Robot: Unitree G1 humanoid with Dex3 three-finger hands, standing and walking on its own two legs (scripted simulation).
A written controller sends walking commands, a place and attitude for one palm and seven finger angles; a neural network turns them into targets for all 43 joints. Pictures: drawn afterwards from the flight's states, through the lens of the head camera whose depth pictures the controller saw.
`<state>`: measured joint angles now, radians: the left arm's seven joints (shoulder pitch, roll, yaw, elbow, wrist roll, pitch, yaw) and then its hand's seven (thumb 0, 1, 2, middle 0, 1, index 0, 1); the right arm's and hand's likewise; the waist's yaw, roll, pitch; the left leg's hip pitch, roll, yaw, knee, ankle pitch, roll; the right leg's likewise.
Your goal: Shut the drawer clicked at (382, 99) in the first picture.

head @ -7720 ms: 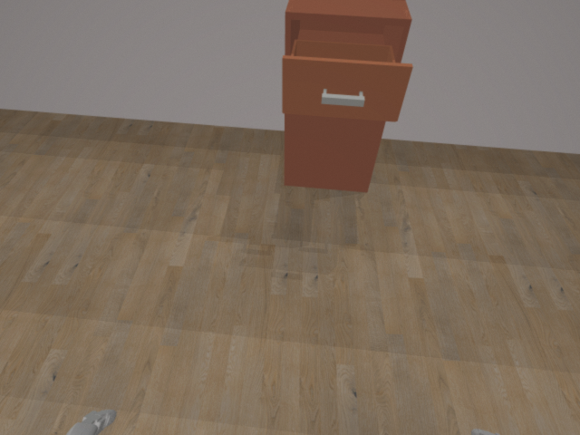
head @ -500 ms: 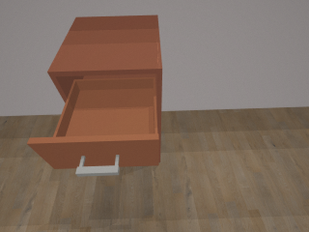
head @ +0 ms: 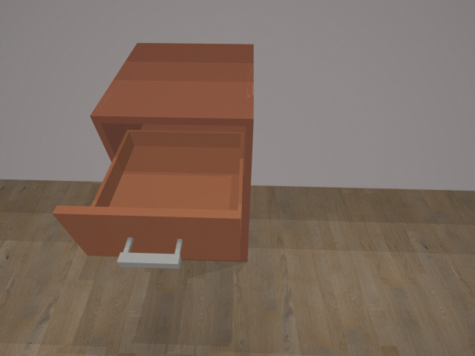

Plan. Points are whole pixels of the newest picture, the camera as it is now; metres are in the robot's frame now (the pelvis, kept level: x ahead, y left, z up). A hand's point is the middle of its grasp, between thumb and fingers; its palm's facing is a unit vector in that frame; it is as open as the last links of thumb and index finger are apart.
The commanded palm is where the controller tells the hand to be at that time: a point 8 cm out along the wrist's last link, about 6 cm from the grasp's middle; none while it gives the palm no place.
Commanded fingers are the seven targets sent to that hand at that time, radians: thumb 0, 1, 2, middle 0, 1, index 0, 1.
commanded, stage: come to a stop and stand still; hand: left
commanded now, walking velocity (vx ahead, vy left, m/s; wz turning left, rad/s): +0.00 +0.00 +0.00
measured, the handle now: (152, 251) +0.33 +0.21 -0.08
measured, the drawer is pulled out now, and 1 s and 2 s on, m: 0.29 0.29 0.29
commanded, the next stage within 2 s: look again from close up in 0.46 s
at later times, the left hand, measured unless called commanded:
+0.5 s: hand out of the picture -0.04 +0.16 -0.17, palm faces +0.04 -0.98 -0.18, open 7.4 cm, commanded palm none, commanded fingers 0.00 0.90 0.90 -0.20 -0.30 -0.20 -0.30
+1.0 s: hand out of the picture -0.04 +0.23 -0.18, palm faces +0.02 -0.98 -0.20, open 7.4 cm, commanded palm none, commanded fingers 0.00 0.90 0.90 -0.20 -0.30 -0.20 -0.30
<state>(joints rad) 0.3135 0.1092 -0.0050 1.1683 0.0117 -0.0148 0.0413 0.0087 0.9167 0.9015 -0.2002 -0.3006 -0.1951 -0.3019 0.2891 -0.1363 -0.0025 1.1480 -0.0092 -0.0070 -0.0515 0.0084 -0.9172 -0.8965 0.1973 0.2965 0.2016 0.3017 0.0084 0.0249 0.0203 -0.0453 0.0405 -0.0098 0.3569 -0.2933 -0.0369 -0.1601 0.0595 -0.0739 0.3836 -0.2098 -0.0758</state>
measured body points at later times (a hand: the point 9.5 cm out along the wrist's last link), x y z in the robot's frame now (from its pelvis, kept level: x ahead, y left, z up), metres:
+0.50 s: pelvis -0.02 +0.01 +0.00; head -0.01 +0.00 +0.45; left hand -0.04 +0.21 -0.16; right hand -0.08 -0.18 -0.17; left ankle -0.06 +0.14 -0.74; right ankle +0.00 -0.07 -0.74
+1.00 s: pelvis -0.04 +0.06 +0.00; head -0.04 +0.06 +0.45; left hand -0.04 +0.28 -0.16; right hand -0.05 -0.15 -0.17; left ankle -0.06 +0.14 -0.74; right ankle +0.00 -0.07 -0.74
